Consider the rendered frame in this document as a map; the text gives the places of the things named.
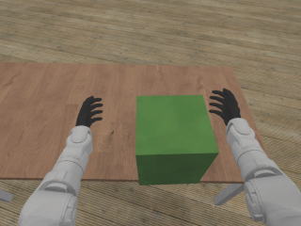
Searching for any carton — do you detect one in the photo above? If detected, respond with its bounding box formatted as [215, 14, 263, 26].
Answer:
[135, 95, 219, 186]

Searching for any robot left hand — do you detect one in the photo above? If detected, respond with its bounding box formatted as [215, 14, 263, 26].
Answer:
[75, 95, 103, 128]

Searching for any robot right upper arm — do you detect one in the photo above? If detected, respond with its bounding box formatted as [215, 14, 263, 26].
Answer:
[244, 174, 301, 226]

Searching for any robot left forearm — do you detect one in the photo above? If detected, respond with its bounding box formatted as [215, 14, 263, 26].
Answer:
[17, 125, 93, 226]

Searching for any robot right forearm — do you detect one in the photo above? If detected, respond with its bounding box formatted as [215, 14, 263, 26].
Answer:
[226, 118, 301, 199]

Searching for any robot right hand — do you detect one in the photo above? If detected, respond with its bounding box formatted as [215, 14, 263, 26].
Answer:
[209, 88, 241, 126]

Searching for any robot left upper arm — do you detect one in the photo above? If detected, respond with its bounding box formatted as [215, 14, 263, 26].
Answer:
[20, 189, 78, 226]

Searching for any table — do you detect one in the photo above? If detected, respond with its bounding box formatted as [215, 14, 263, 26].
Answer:
[0, 62, 270, 205]

